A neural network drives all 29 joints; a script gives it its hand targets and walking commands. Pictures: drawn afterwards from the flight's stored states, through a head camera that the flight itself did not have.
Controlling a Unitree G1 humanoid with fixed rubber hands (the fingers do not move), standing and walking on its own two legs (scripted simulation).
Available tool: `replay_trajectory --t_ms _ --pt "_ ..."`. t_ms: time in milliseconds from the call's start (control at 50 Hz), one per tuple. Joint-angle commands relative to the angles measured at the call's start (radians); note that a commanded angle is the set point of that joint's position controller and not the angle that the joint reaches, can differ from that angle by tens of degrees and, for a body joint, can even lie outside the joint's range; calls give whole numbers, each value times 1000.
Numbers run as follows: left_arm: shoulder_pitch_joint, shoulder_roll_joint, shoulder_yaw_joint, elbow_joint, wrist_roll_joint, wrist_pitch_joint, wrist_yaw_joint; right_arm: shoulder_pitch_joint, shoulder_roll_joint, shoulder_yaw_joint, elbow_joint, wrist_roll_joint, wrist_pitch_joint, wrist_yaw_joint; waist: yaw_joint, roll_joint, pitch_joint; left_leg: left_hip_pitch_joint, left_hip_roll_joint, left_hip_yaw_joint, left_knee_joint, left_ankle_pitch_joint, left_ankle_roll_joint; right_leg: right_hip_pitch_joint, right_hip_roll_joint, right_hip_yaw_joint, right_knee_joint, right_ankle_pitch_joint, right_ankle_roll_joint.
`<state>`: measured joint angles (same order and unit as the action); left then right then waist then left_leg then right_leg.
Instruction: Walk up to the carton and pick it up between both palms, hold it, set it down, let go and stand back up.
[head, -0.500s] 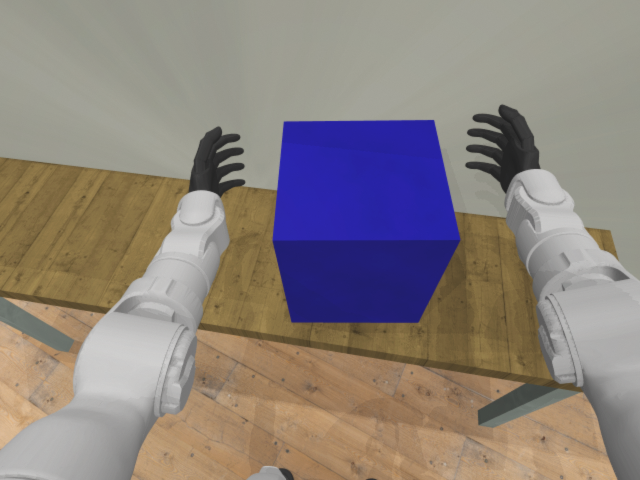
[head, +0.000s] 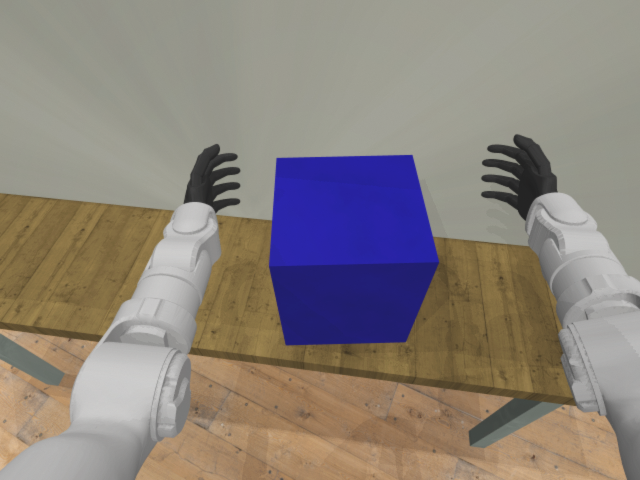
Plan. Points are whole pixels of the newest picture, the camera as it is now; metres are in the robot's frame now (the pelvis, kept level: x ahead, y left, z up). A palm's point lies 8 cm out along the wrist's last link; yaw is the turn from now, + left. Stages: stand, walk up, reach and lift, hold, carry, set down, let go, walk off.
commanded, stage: set down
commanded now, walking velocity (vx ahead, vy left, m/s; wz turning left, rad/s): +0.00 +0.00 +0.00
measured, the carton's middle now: (345, 255) +0.46 +0.02 -0.05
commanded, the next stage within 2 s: none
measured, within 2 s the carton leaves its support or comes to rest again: neither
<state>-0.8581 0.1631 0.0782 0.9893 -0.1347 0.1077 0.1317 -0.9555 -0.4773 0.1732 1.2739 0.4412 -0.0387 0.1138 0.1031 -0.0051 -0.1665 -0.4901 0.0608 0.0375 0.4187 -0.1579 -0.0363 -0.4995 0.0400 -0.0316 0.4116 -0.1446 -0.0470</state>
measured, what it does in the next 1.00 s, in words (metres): stands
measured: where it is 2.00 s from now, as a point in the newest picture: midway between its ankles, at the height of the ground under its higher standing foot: outside the picture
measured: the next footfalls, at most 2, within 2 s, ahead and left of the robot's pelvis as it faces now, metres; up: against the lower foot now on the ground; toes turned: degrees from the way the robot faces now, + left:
none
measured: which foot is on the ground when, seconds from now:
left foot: down 0.00-1.00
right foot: down 0.00-1.00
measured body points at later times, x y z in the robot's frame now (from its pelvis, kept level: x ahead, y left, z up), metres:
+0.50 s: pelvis +0.01 +0.00 +0.00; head +0.03 +0.00 +0.45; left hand +0.36 +0.20 +0.04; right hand +0.39 -0.24 +0.05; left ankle +0.01 +0.14 -0.74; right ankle +0.02 -0.09 -0.74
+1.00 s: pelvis +0.02 +0.01 +0.00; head +0.04 +0.01 +0.45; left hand +0.29 +0.20 -0.02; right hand +0.32 -0.24 -0.01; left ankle +0.01 +0.14 -0.74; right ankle +0.02 -0.09 -0.74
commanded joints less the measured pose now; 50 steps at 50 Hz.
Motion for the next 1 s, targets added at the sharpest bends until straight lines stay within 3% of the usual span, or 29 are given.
replay_trajectory --t_ms 0,100,120,160,220,260,320,340,360,380,400,420,440,480,500,520,560,580,600,640,700,760,780,800,840,880,900,940,980 --pt "-339 96 9 -309 20 -128 13 -379 -128 -109 -271 -49 -106 -15 -21 -81 -531 91 -50 14 -25 154 19 421 -1 36 18 295 77" --pt "-142 51 -6 -525 44 -149 30 -212 -187 -164 -355 -72 -178 -19 -62 -4 -688 303 -45 -6 51 417 -30 392 34 7 32 517 59" --pt "-133 61 -16 -607 37 -148 28 -212 -203 -199 -414 -85 -194 -24 -82 -3 -726 320 -47 -9 62 446 -33 389 36 3 29 554 62" --pt "-24 38 -8 -642 58 -127 20 -144 -194 -198 -432 -89 -204 -25 -88 -24 -677 328 -49 -16 55 474 -23 423 36 8 21 605 63" --pt "125 19 10 -692 88 -108 9 -40 -174 -192 -473 -95 -221 -20 -78 -68 -571 279 -56 -19 21 456 1 505 29 23 25 646 75" --pt "145 -4 16 -635 113 -107 0 -5 -144 -180 -399 -89 -224 -7 -70 -54 -443 253 -57 -23 -14 346 10 475 20 29 2 515 64" --pt "106 -31 -5 -527 107 -127 21 0 -107 -181 -313 -101 -209 27 -58 -37 -283 214 -47 -18 -62 90 30 337 9 31 -43 152 43" --pt "49 -25 -27 -503 90 -136 31 -41 -96 -191 -315 -111 -203 37 -64 -32 -246 188 -45 -15 -71 6 37 285 1 33 -54 41 37" --pt "54 -22 -37 -521 67 -147 42 -30 -90 -180 -351 -108 -202 47 -48 -52 -243 189 -42 -12 -70 -2 42 278 0 32 -51 23 36" --pt "47 -7 -40 -527 52 -159 49 -34 -92 -174 -403 -102 -207 50 -41 -75 -277 184 -44 -10 -59 6 47 291 -6 42 -45 40 42" --pt "68 -13 -57 -532 37 -173 51 -10 -93 -178 -414 -102 -208 49 -60 -95 -298 185 -44 -14 -56 3 52 311 -9 45 -37 53 49" --pt "80 -5 -41 -531 35 -191 54 5 -83 -158 -433 -88 -215 51 -31 -83 -334 200 -49 -7 -50 34 51 328 -14 50 -33 76 48" --pt "3 24 -29 -498 25 -204 55 -67 -84 -149 -447 -82 -213 48 -24 -96 -334 165 -54 0 -44 8 55 325 -20 60 -25 61 56" --pt "40 27 -25 -474 20 -232 53 -26 -81 -147 -451 -82 -224 39 -33 -107 -351 128 -61 0 -37 22 55 381 -29 75 -6 129 69" --pt "126 13 -11 -435 35 -242 49 54 -62 -110 -434 -68 -229 38 -10 -117 -315 132 -63 -2 -41 43 57 421 -27 80 0 160 68" --pt "82 27 -4 -417 35 -254 41 18 -68 -112 -445 -65 -235 30 -17 -118 -337 98 -68 4 -39 20 56 438 -39 97 -2 143 74" --pt "224 -7 12 -421 78 -274 41 173 -54 -83 -381 -44 -255 27 -8 -77 -322 146 -63 -1 -39 109 40 486 -29 90 5 232 59" --pt "231 -11 2 -430 80 -281 33 180 -68 -98 -373 -46 -269 20 -36 -79 -331 159 -65 -4 -36 127 35 484 -22 84 7 274 60" --pt "256 -11 13 -428 97 -290 31 209 -63 -97 -365 -43 -287 16 -27 -51 -312 166 -66 -5 -31 152 25 486 -17 78 16 312 54" --pt "301 -27 -6 -414 94 -300 22 226 -70 -103 -380 -48 -317 8 -51 -70 -289 190 -66 -5 -31 157 24 476 -13 76 11 351 58" --pt "352 -24 -38 -511 81 -337 19 277 -91 -149 -419 -68 -371 -1 -86 -67 -315 219 -67 -13 -22 205 17 475 -1 61 22 428 60" --pt "376 -38 -35 -493 101 -361 26 307 -88 -148 -374 -74 -404 5 -84 -50 -252 254 -62 -13 -21 206 5 417 5 53 4 359 43" --pt "488 -65 -47 -492 107 -370 26 403 -74 -130 -348 -70 -417 9 -86 -56 -226 288 -58 -17 -17 237 6 427 13 47 4 378 41" --pt "391 -44 -62 -516 89 -384 31 315 -81 -157 -380 -74 -429 10 -94 -33 -252 283 -58 -16 -15 210 -1 374 11 40 -3 319 36" --pt "457 -58 -85 -564 83 -401 47 388 -85 -171 -399 -77 -447 24 -104 -25 -234 326 -54 -20 -3 211 -5 333 15 33 -13 259 22" --pt "412 -39 -88 -563 58 -416 57 347 -87 -170 -441 -78 -449 39 -77 -31 -239 314 -50 -15 -4 166 -3 290 16 33 -15 164 16" --pt "492 -61 -116 -555 45 -424 57 425 -77 -156 -437 -74 -450 46 -93 -57 -218 321 -47 -22 2 169 2 299 16 35 -10 188 18" --pt "539 -48 -95 -536 52 -450 54 479 -61 -135 -447 -68 -463 50 -74 -80 -205 296 -55 -15 1 142 16 323 4 51 -6 182 26" --pt "478 -43 -109 -522 36 -471 65 430 -66 -150 -442 -69 -472 58 -65 -55 -199 263 -54 -15 -3 80 8 290 5 42 8 100 20"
